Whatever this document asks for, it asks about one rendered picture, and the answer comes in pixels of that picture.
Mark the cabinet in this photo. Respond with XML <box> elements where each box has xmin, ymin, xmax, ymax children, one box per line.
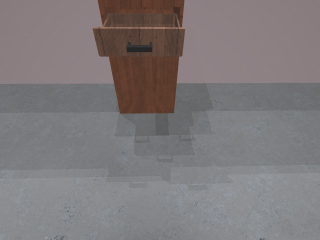
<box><xmin>98</xmin><ymin>0</ymin><xmax>185</xmax><ymax>114</ymax></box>

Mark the handle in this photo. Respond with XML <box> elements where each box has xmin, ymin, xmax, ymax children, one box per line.
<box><xmin>126</xmin><ymin>42</ymin><xmax>153</xmax><ymax>52</ymax></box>

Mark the drawer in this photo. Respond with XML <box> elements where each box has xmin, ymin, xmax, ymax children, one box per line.
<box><xmin>92</xmin><ymin>13</ymin><xmax>185</xmax><ymax>57</ymax></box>

